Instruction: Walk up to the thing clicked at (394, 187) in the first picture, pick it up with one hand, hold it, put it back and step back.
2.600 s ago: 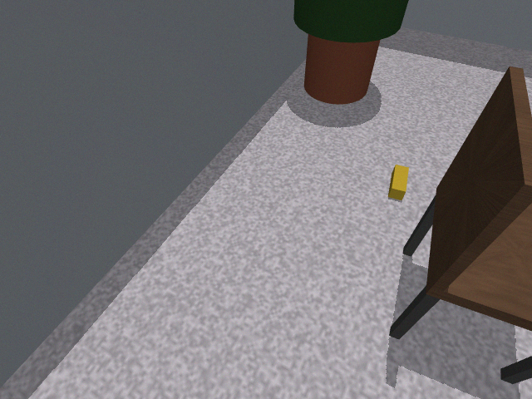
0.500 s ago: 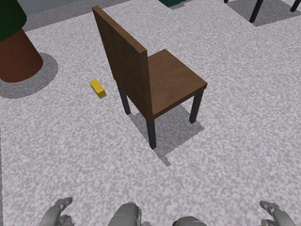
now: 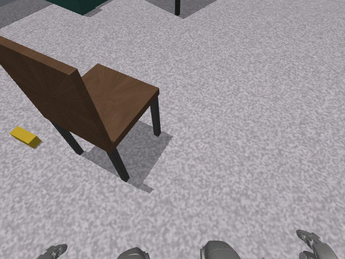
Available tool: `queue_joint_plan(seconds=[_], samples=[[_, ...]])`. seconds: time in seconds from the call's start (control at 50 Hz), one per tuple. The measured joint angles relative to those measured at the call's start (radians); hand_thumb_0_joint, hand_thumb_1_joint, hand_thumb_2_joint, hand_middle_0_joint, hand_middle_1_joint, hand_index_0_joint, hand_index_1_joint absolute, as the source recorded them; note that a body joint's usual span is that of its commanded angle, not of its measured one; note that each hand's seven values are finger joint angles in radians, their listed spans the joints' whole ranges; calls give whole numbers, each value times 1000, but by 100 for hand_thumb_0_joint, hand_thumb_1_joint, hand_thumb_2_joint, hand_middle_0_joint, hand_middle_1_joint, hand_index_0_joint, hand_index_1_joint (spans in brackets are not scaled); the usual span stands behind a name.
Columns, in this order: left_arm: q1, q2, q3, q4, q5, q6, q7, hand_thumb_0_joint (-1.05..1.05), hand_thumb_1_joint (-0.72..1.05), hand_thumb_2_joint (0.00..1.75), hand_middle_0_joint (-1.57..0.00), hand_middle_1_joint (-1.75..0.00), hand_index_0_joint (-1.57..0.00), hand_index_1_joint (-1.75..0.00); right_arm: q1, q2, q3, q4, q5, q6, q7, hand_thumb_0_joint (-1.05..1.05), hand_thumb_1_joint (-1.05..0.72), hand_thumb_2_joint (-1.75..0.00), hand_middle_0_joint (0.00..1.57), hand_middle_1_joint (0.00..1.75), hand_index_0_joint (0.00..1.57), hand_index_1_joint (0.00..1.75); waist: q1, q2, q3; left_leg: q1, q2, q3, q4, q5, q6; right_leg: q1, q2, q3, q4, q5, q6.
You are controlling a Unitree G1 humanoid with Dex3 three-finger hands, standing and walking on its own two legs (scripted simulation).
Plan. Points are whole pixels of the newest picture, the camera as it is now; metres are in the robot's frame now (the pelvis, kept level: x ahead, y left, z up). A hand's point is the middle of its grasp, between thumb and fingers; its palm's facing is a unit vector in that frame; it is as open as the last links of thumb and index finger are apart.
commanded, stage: walk up
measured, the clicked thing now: (25, 137) +0.88 +0.99 -0.73
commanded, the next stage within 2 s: stand in 1.94 s
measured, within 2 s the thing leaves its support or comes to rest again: neither
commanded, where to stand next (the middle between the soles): +0.07 -0.02 m, yaw -36 degrees
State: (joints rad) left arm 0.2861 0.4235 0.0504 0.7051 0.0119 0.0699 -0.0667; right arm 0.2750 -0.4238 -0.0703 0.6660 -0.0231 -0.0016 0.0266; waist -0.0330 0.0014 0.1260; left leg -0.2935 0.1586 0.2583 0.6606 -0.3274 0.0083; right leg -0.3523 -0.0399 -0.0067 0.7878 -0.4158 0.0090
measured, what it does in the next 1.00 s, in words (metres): steps on the spot, turning right: right foot, then left foot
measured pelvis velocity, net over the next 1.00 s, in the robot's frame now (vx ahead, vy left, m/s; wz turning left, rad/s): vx -0.01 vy -0.01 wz -0.54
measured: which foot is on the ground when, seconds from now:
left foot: down 0.00-0.06, up 0.08-0.40, down 0.42-0.82, up 0.84-1.00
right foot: up 0.00-0.02, down 0.04-0.44, up 0.46-0.78, down 0.80-1.00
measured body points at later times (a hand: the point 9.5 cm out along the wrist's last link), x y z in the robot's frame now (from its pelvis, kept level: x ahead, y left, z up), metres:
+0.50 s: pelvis +0.01 +0.01 -0.02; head +0.06 +0.01 +0.43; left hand +0.20 +0.28 -0.13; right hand +0.02 -0.33 -0.11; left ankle +0.09 +0.10 -0.72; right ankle -0.01 -0.12 -0.70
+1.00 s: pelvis -0.01 -0.01 -0.01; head +0.00 -0.05 +0.43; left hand +0.21 +0.24 -0.10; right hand -0.10 -0.32 -0.14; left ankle +0.08 +0.11 -0.70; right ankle -0.04 -0.14 -0.72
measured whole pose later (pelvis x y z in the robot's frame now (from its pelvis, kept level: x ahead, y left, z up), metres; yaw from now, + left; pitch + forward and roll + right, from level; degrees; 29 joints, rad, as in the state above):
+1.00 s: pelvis -0.01 -0.01 -0.01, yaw -31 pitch -2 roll +0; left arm 0.30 0.38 0.04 0.82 0.03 -0.03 0.01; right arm 0.26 -0.43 -0.06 0.81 -0.01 0.03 0.02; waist 0.00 0.07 0.10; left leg -0.44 0.08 0.01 0.96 -0.47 0.02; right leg -0.37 0.04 0.08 0.75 -0.34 0.00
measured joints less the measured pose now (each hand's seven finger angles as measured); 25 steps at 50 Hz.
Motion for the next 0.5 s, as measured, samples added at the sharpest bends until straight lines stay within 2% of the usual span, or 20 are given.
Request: queue_joint_plan(seconds=[0.04, 0.06, 0.08, 0.1, 0.14, 0.18, 0.24, 0.36, 0.4, 0.42, 0.44, 0.46, 0.5], samples=[[4, -3, 4, 1, 4, -15, 6, 1, 91, 90, -20, -30, -21, -30, 10, -10, -4, -6, 6, 10, 3, 0, -90, -90, 21, 30, 21, 30, -2, 18, -11, -25, 28, 16, 71, -38, -14, 44, 14, -16, -96, 39, -17], [-3, -17, 6, 7, 9, -24, 11, 1, 91, 90, -20, -30, -21, -30, 10, -20, -10, 0, 8, 18, 3, 0, -90, -90, 21, 30, 21, 30, -8, 56, -3, -41, 60, -2, 121, -59, -9, 53, 41, -27, -98, 48, -18], [-4, -28, 5, 5, 14, -33, 17, 1, 91, 90, -20, -30, -21, -30, 8, -23, -15, 11, 13, 29, 0, 1, -90, -90, 21, 30, 21, 30, -11, 80, 1, -65, 62, -46, 189, -108, -4, 52, 58, -31, -83, 42, -20], [1, -32, 2, -2, 19, -41, 21, 1, 91, 90, -20, -30, -21, -30, 6, -19, -16, 24, 17, 42, -4, 1, -90, -90, 21, 30, 20, 30, -4, 82, -3, -92, 32, -95, 263, -164, -9, 45, 63, -18, -66, 36, -24], [19, -40, -2, -13, 17, -48, 27, 1, 91, 90, -20, -30, -21, -30, -2, -8, -7, 47, 23, 54, -9, 1, -90, -90, 21, 30, 20, 30, 28, 67, -16, -129, -41, -155, 368, -235, -16, 33, 66, 37, -61, 40, -34], [32, -48, -8, -13, 12, -48, 38, 1, 90, 90, -20, -30, -21, -30, -11, -2, 0, 59, 30, 47, -7, 1, -90, -90, 21, 30, 20, 30, 38, 69, -23, -161, -77, -198, 408, -214, -15, 42, 79, 72, -97, 64, -35], [38, -44, -9, -10, 9, -51, 51, 1, 90, 90, -20, -30, -21, -30, -13, 11, 11, 64, 27, 35, -5, 1, -90, -90, 21, 30, 20, 30, 39, 65, -31, -198, -95, -228, 400, -142, -13, 49, 97, 100, -130, 85, -35], [38, -31, -6, -27, 14, -66, 68, 1, 90, 90, -20, -30, -21, -30, -17, 14, 14, 76, 9, 22, -15, 1, -90, -90, 21, 30, 20, 30, 47, 40, -29, -184, -128, -259, 263, -107, 8, 22, 133, 152, -88, 69, -26], [33, -23, -7, -31, 12, -61, 70, 1, 90, 90, -20, -30, -21, -30, -21, 15, 10, 78, 7, 12, -19, 1, -90, -90, 21, 30, 20, 30, 45, 23, -27, -144, -146, -260, 170, -80, 20, 1, 140, 170, -46, 49, -16], [28, -19, -7, -32, 8, -56, 71, 1, 90, 90, -20, -30, -21, -30, -20, 16, 7, 75, 5, 3, -22, 1, -90, -90, 21, 30, 20, 30, 40, 13, -26, -116, -155, -258, 103, -23, 24, -12, 141, 176, -17, 34, -9], [16, -11, -5, -28, 4, -50, 74, 1, 90, 90, -20, -30, -21, -30, -23, 26, 4, 77, -1, -5, -25, 1, -90, -90, 21, 30, 20, 30, 35, -17, -17, -106, -171, -243, 90, 5, 22, -22, 128, 190, 15, 18, -3], [1, -10, -1, -19, 0, -43, 78, 1, 90, 90, -20, -30, -21, -30, -24, 35, 5, 76, -6, -11, -27, 1, -90, -90, 21, 30, 20, 30, 36, -40, -9, -103, -177, -225, 96, 1, 20, -36, 128, 207, 59, 1, -9], [-12, -15, -6, -4, 0, -35, 88, 1, 90, 90, -20, -30, -21, -30, -29, 38, 13, 75, -5, -15, -22, 1, -90, -90, 21, 30, 20, 30, 37, -45, -2, -95, -153, -200, 107, -16, 22, -81, 149, 181, 190, -77, -12]])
